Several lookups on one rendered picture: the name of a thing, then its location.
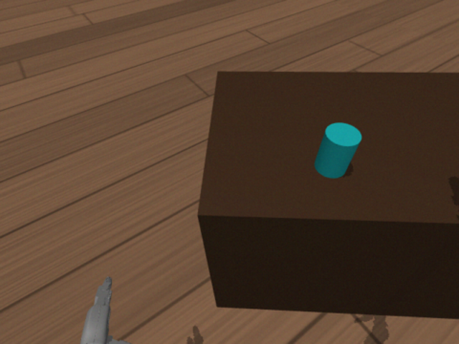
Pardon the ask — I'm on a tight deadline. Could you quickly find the can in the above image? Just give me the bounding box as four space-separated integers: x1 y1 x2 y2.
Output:
314 123 361 178

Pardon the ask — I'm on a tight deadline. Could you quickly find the left robot hand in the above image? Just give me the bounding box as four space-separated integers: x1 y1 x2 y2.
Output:
80 277 132 344

